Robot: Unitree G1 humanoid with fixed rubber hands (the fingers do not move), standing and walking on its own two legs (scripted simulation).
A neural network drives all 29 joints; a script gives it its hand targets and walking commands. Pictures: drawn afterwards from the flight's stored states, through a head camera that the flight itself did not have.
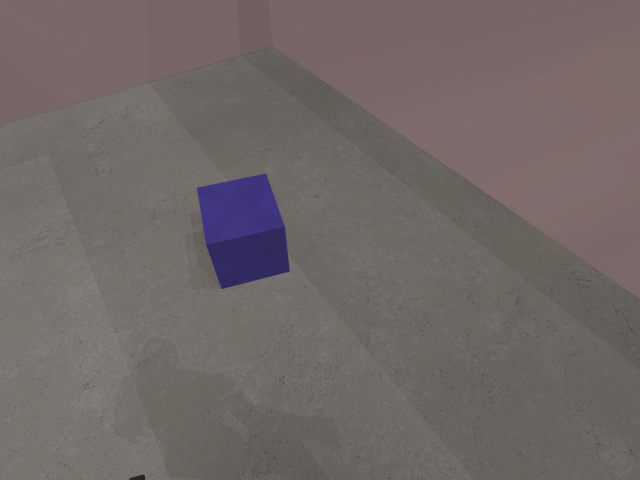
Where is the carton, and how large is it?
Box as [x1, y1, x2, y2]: [197, 174, 289, 288]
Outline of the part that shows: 266,174 256,175 197,188 206,245 221,288 289,271 284,225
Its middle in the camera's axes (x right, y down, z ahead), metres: -0.29 -0.02 +1.51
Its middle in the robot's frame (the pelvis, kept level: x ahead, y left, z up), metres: +1.08 +0.28 -0.65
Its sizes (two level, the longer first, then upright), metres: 0.298 0.269 0.263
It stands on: the floor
